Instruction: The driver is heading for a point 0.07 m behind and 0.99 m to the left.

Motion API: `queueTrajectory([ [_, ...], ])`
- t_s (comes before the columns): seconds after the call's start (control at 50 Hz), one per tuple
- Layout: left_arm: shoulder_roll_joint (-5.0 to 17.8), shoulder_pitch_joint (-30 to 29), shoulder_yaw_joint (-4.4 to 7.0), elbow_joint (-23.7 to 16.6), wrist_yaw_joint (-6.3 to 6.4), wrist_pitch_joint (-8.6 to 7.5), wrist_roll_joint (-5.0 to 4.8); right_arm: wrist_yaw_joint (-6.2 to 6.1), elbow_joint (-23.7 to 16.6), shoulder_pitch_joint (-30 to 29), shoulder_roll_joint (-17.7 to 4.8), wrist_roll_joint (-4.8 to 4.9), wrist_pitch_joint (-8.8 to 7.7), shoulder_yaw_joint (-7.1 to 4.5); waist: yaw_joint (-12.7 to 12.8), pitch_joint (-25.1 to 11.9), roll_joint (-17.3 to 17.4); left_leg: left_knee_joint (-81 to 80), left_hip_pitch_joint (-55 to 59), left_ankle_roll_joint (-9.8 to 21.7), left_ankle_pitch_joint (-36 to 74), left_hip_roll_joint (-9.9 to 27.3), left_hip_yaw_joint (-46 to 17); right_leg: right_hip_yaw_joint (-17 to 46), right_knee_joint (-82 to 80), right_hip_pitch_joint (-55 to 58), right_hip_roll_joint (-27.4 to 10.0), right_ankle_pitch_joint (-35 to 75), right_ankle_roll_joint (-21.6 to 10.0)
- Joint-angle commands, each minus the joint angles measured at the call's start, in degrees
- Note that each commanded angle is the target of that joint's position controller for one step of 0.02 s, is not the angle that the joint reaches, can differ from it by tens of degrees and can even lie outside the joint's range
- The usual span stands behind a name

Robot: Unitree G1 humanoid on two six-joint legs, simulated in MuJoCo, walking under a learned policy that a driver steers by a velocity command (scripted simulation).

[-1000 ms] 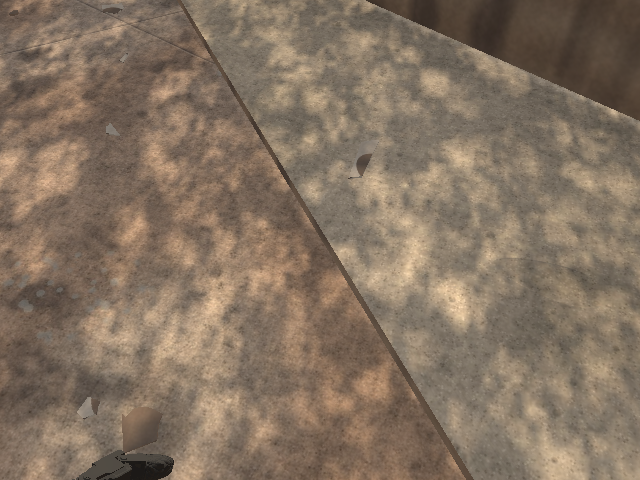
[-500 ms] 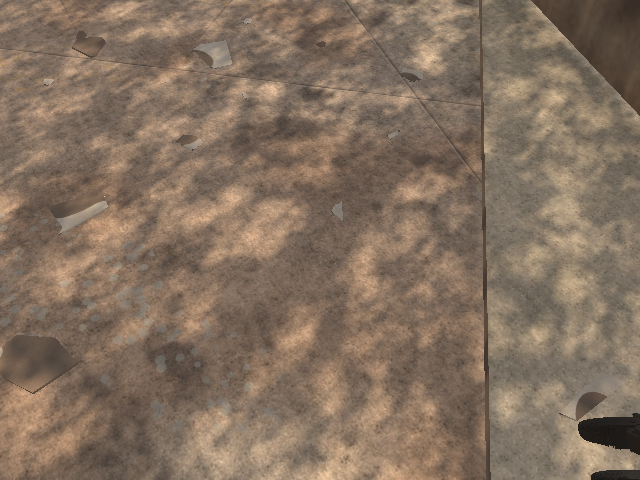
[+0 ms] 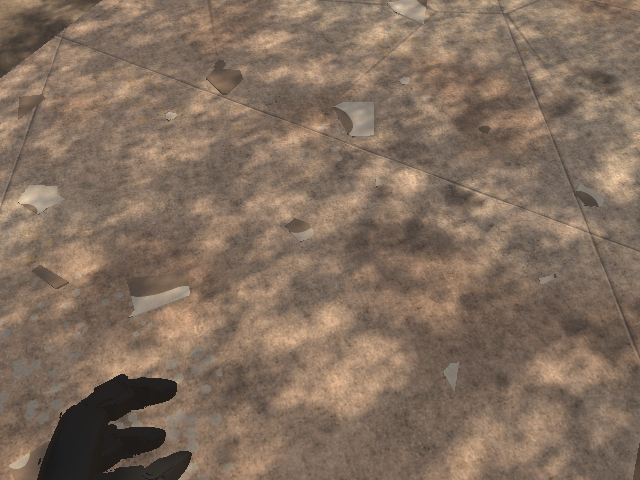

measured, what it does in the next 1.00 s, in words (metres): walks ahead, turning left: right foot, then left foot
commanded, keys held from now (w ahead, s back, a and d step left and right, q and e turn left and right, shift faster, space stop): w+q+shift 0.04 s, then w+shift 0.38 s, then shift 0.12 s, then q+shift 0.46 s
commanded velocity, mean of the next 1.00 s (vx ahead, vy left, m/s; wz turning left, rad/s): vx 0.64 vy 0.00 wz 0.53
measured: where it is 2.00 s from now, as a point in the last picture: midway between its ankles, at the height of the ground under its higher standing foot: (187, 354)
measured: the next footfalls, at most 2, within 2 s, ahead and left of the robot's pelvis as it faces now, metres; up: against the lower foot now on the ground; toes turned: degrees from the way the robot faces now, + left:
right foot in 0.06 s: +0.26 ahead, -0.18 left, +0.00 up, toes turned +7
left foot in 0.48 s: +0.61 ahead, +0.12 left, +0.00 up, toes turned +15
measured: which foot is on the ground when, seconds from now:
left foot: down 0.00-0.06, up 0.08-0.46, down 0.48-0.88, up 0.90-1.00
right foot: up 0.00-0.04, down 0.06-0.48, up 0.50-0.86, down 0.88-1.00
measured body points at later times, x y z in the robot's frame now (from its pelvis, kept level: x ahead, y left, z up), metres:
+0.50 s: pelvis +0.46 +0.02 -0.02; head +0.50 +0.04 +0.43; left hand +0.28 +0.24 -0.15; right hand +0.78 -0.10 -0.07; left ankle +0.57 +0.11 -0.73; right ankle +0.24 -0.18 -0.69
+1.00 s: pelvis +0.71 +0.08 +0.00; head +0.76 +0.10 +0.44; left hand +0.76 +0.39 -0.09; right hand +0.92 -0.14 -0.13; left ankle +0.59 +0.12 -0.65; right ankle +0.86 +0.05 -0.73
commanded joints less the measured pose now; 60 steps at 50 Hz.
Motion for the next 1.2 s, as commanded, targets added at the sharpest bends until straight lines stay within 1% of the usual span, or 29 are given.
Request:
queueTrajectory([
  [0.02,9.09,7.42,3.17,-0.72,1.06,-0.65,-0.42,-0.33,-4.11,-4.73,-11.17,-0.10,-0.84,-2.78,7.62,-5.59,0.84,7.34,-14.21,1.42,48.26,10.00,-9.15,-3.93,-3.91,29.41,6.85,-3.04,-1.71],
  [0.04,11.25,17.53,4.34,1.56,1.78,-1.00,-0.53,-0.13,-4.34,-7.09,-13.11,-0.34,-0.88,-3.13,14.19,-10.54,0.05,20.28,-16.38,-0.25,50.40,8.79,-7.52,-4.17,-4.85,40.45,6.84,-6.83,-2.31],
  [0.06,14.63,30.60,5.92,4.65,2.92,-1.25,0.27,0.03,-4.98,-9.69,-10.58,-0.81,-1.60,-2.34,20.62,-16.57,-1.16,36.58,-23.40,-1.32,44.38,6.59,-4.26,-1.29,-2.46,53.75,1.74,-14.89,-3.70],
  [0.08,18.87,36.56,7.00,6.16,3.48,-1.64,2.53,-0.29,-7.54,-8.50,-0.81,0.15,-2.21,0.12,19.30,-22.31,-16.55,56.74,-38.21,-2.52,0.48,0.57,1.58,21.93,-9.27,65.18,-14.60,-35.37,-7.44],
  [0.1,19.02,28.66,7.30,5.50,2.51,-1.55,1.86,-0.48,-9.11,-3.98,-1.55,0.62,-2.15,1.26,12.50,-24.37,-26.25,63.05,-46.27,-2.47,-3.32,1.86,4.77,48.33,-20.97,62.33,-20.12,-41.49,-11.54],
  [0.12,11.96,21.05,6.28,4.08,1.89,-1.30,1.38,-0.74,-6.82,-6.93,-4.34,-1.08,-1.10,1.06,11.42,-14.24,-14.46,63.66,-48.48,-2.36,2.81,7.38,6.43,41.52,-21.52,53.44,-17.30,-46.21,-12.10],
  [0.16,7.18,19.53,5.24,6.44,1.17,-1.36,1.35,0.78,-7.29,-13.43,-3.57,-2.80,-0.24,1.33,10.72,-4.87,-2.21,58.40,-46.19,-3.23,6.41,10.64,8.28,25.01,-21.02,40.32,-11.94,-30.74,-11.55],
  [0.22,4.86,23.78,4.27,12.22,0.29,-3.10,0.56,2.37,-10.03,-16.76,0.42,-2.75,0.87,2.72,8.30,-0.48,-4.79,53.45,-47.19,-3.68,3.98,11.51,6.21,14.62,-23.53,34.17,-9.35,-17.55,-11.11],
  [0.28,6.46,24.00,4.36,14.02,-0.04,-4.18,-0.45,3.11,-14.01,-24.08,-0.20,-3.00,0.94,3.52,7.16,2.33,-4.83,43.47,-50.06,-4.49,9.79,11.81,7.54,5.04,-28.47,32.18,-8.80,-6.20,-11.10],
  [0.38,9.60,26.91,4.50,16.68,-0.58,-4.50,-1.45,4.74,-16.44,-32.30,0.59,-2.47,0.56,4.96,7.48,4.59,-3.41,21.26,-30.97,-2.57,21.51,10.72,19.74,-8.60,-36.88,27.12,-6.46,14.28,-9.92],
  [0.42,12.73,28.52,4.89,17.83,-0.13,-4.22,-1.45,3.51,-14.98,-28.81,-1.14,-2.94,0.64,4.31,4.80,0.52,-5.90,19.35,-25.24,-0.96,16.94,7.38,22.23,-11.22,-27.86,35.06,-7.37,42.52,-9.27],
  [0.46,14.38,27.39,4.91,18.19,0.95,-2.90,-1.59,1.95,-8.60,-10.14,-3.50,-3.45,0.01,2.96,-4.29,-9.20,-6.83,12.56,-6.26,0.69,18.21,4.91,21.04,-12.64,-2.02,35.48,-6.01,54.44,-7.10],
  [0.48,12.25,27.66,4.29,17.29,1.13,-2.72,-1.78,0.90,-5.54,-1.93,-6.92,-4.36,-0.24,1.70,-6.61,-14.07,-5.65,11.66,7.02,1.38,19.50,10.85,15.06,-12.01,15.65,26.36,-3.25,38.03,-6.04],
  [0.5,2.80,32.73,2.61,14.95,0.35,-2.54,-1.41,-0.39,-5.50,-2.92,-11.81,-4.69,-0.23,0.86,1.12,-20.04,10.65,14.89,20.08,4.06,39.33,30.10,-7.24,-11.37,39.42,9.83,5.70,-29.65,-4.23],
  [0.52,7.38,35.37,3.57,14.28,1.65,-1.85,-3.43,-0.72,-6.67,-0.29,-12.77,-2.51,-0.08,-0.32,-0.76,-32.23,8.92,12.25,25.45,10.97,55.49,37.09,-23.74,0.26,52.65,3.57,9.85,-31.92,-5.26],
  [0.54,8.47,28.37,3.68,13.06,2.14,-1.81,-2.84,-0.98,-5.63,-4.43,-9.32,-0.62,-0.34,0.09,1.23,-23.98,1.99,11.12,17.49,9.20,64.48,32.44,-12.76,1.63,48.84,1.79,5.52,-24.46,-5.59],
  [0.56,6.99,24.69,3.06,12.04,1.81,-2.06,-2.19,-0.98,-4.33,-7.43,-6.19,0.11,-0.74,0.88,3.36,-13.67,3.25,8.48,8.02,8.19,64.64,28.80,-6.97,-1.41,43.59,0.28,4.07,-22.41,-5.00],
  [0.62,4.89,22.83,2.69,11.61,0.99,0.00,0.63,-1.53,-2.81,-9.96,-1.84,0.55,-0.89,2.03,8.74,-4.58,1.72,1.61,-9.91,5.55,69.46,21.78,-1.03,-3.46,32.75,7.68,2.05,-20.37,-2.26],
  [0.68,3.50,19.13,2.50,9.05,0.91,1.27,0.41,-1.22,-1.92,-9.49,-4.87,0.26,-0.86,0.38,10.22,-5.68,0.88,1.00,-12.03,6.57,69.83,19.18,1.28,-4.14,22.75,7.60,3.02,-19.11,-0.47],
  [0.76,2.61,10.61,1.73,5.51,1.38,1.83,-0.69,-0.86,-1.81,-10.29,-4.81,0.31,0.59,-0.44,8.94,-7.19,3.32,2.53,-20.24,0.56,61.28,11.45,5.59,-7.05,5.87,18.65,8.16,-3.36,-1.10],
  [0.82,5.14,9.51,2.09,4.85,2.39,2.28,-0.82,-1.09,-1.85,-8.24,-5.26,0.09,1.88,-1.20,8.04,-6.64,4.32,7.49,-19.98,-2.48,51.35,11.77,-0.27,-4.03,-0.70,23.46,9.00,-0.38,-1.78],
  [0.86,7.62,13.69,2.74,6.22,3.03,1.31,-0.29,-1.54,-3.08,-10.22,-6.34,0.06,2.40,-1.80,10.55,-6.00,3.05,15.01,-19.29,-4.62,44.29,10.23,-3.84,-2.08,-8.63,28.58,8.14,2.18,-3.15],
  [0.88,9.68,17.41,3.16,7.10,3.40,0.20,0.29,-1.47,-3.94,-9.81,-5.16,0.56,2.19,-1.60,11.80,-7.33,-0.56,24.40,-22.04,-6.33,36.06,6.83,-2.15,0.69,-12.25,35.88,3.12,13.03,-4.76],
  [0.9,12.87,20.65,3.48,6.27,3.89,-0.09,0.45,-1.74,-5.83,-5.55,-0.64,0.91,2.09,-0.66,10.52,-14.37,-10.71,41.75,-29.05,-7.73,-2.56,1.47,4.94,12.79,-7.91,47.35,-14.08,41.58,-8.67],
  [0.92,12.32,19.27,3.79,5.23,3.43,1.04,-0.99,-2.47,-5.79,3.83,-2.96,0.75,3.02,-1.21,6.68,-25.29,-16.56,51.93,-30.86,-8.20,-19.36,-0.04,9.08,24.60,-8.32,49.68,-26.52,48.85,-17.62],
  [0.96,5.29,11.96,2.36,2.84,3.65,2.55,-1.21,-1.99,-4.11,-2.69,-6.58,-1.98,5.32,-2.22,6.60,-13.57,-5.49,56.77,-34.01,-10.07,-10.17,6.16,10.98,16.00,-13.63,37.08,-17.99,23.44,-17.69],
  [1.0,5.27,7.48,2.17,2.68,4.16,3.38,-0.38,-0.55,-5.62,-6.21,-4.68,-1.58,7.12,-2.14,5.28,-6.54,-7.65,54.44,-33.46,-12.10,-5.86,8.87,12.20,6.25,-17.86,28.79,-12.21,11.04,-15.22],
  [1.12,7.48,9.15,3.88,4.54,2.91,2.78,0.39,1.24,-10.22,-12.33,-1.01,-0.44,8.44,-0.53,6.14,-6.46,-9.23,38.85,-28.39,-11.17,-1.59,12.01,15.96,-5.51,-18.90,25.81,-12.26,4.64,-14.22],
  [1.2,9.77,9.19,5.15,4.35,1.74,3.00,0.55,2.29,-12.96,-16.03,-2.07,0.12,8.69,-0.46,7.02,-6.85,-11.11,26.86,-20.82,-9.45,-0.43,11.89,20.03,-10.27,-17.11,23.83,-13.89,-4.26,-11.25],
])
Velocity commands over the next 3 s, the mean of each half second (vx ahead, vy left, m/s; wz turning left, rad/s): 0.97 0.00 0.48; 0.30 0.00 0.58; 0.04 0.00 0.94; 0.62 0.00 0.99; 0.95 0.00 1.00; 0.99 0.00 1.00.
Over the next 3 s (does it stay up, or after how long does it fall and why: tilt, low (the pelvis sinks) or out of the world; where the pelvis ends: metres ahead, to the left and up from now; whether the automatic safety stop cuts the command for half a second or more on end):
stays up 0.39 1.07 -0.02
